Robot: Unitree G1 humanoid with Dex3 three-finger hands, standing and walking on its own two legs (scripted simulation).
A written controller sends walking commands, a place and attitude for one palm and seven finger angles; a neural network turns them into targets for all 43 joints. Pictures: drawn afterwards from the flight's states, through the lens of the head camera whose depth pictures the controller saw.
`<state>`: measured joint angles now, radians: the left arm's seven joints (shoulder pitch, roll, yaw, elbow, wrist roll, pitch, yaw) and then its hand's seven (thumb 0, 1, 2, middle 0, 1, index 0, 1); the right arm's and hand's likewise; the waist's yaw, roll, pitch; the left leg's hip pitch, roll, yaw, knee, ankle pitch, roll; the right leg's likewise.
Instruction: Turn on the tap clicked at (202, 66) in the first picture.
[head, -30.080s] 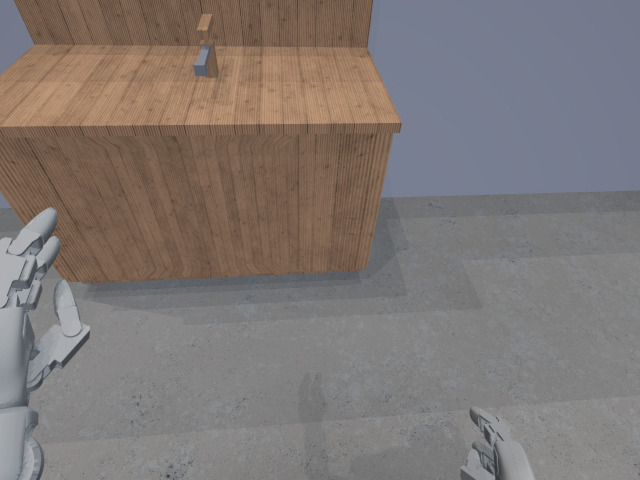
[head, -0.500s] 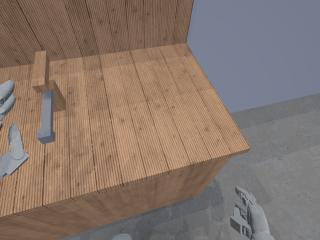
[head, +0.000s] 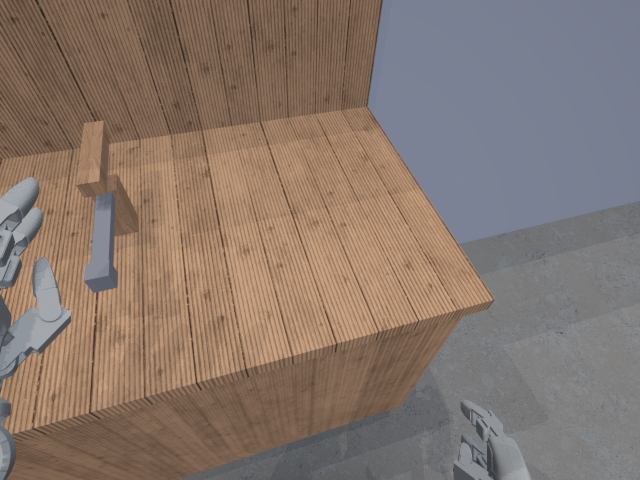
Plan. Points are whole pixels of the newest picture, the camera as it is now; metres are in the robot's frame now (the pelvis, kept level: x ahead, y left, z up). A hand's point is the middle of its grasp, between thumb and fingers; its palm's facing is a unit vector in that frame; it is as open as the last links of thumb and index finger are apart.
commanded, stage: shuffle to correct the standing spot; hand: left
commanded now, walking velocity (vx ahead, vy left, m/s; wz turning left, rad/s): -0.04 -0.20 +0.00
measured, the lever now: (101, 276) +0.33 +0.30 +0.06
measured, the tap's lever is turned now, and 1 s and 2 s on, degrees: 0 0 0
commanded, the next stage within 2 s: none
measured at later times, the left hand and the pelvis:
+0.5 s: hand (93, 307) +0.23 +0.22 +0.17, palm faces +0.28 -0.85 -0.45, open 7.4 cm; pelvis +0.01 -0.01 +0.00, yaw +0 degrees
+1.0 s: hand (61, 304) +0.23 +0.24 +0.17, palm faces +0.32 -0.85 -0.41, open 7.4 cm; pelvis +0.01 +0.00 +0.00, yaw +0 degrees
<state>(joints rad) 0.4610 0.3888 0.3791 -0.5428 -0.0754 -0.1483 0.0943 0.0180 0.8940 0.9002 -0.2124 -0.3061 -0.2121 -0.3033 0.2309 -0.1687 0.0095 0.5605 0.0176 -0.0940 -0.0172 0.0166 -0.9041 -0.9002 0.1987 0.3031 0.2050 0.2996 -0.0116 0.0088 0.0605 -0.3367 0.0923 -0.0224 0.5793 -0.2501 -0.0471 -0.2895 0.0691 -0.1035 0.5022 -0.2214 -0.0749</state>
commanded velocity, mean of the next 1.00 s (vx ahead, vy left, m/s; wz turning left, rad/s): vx -0.13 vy -0.18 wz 0.00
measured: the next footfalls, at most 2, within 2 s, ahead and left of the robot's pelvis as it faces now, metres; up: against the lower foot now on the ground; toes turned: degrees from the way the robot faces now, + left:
none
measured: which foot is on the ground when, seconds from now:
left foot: down 0.00-1.00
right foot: down 0.00-1.00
